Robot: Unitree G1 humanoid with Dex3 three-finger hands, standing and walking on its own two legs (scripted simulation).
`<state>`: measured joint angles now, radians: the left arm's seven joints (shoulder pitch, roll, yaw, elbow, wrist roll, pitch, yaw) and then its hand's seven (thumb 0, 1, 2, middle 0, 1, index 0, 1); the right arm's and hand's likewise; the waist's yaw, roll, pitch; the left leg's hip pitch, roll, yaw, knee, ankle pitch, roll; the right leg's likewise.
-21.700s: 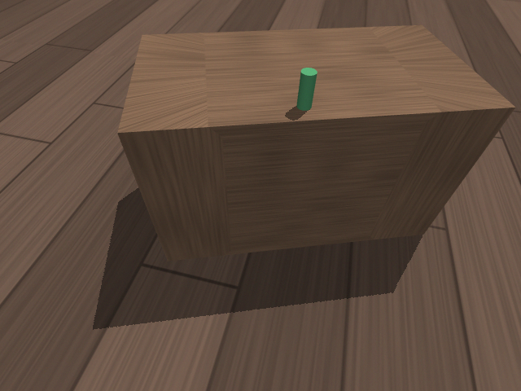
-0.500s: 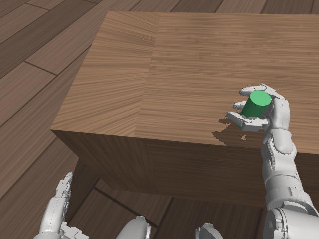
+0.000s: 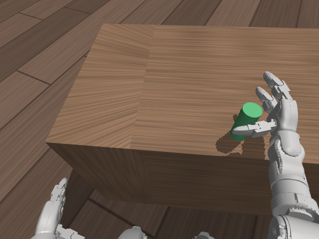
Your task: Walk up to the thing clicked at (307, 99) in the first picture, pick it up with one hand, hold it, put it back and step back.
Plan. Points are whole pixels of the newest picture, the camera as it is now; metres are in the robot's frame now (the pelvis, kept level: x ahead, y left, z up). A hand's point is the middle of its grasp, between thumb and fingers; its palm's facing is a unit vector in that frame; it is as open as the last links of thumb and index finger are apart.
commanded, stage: withdraw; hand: right
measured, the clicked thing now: (244, 122) +0.42 -0.17 +0.04
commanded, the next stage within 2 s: rise in 0.14 s
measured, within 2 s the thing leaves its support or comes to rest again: neither
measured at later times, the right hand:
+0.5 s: hand (313, 101) +0.41 -0.28 +0.14, palm faces +0.24 +0.94 -0.23, open 17.5 cm
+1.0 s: hand out of the picture +0.22 -0.25 +0.13, palm faces +0.30 +0.89 -0.34, open 17.5 cm
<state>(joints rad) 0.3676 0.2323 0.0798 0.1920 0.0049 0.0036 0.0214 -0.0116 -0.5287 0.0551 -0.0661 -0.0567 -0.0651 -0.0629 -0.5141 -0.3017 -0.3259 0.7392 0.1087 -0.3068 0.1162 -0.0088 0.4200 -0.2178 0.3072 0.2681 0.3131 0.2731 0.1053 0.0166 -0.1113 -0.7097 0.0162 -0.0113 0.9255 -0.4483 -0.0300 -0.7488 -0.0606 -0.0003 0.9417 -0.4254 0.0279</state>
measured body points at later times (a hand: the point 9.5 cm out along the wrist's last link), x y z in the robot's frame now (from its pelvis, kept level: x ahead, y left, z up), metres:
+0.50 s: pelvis +0.00 +0.00 +0.03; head +0.04 +0.00 +0.48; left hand +0.14 +0.25 -0.04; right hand +0.40 -0.33 +0.15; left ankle +0.00 +0.14 -0.68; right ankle +0.02 -0.14 -0.68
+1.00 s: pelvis +0.01 +0.00 +0.04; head +0.02 +0.00 +0.49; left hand +0.17 +0.25 -0.03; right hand +0.20 -0.30 +0.15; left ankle +0.00 +0.14 -0.68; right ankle +0.02 -0.14 -0.68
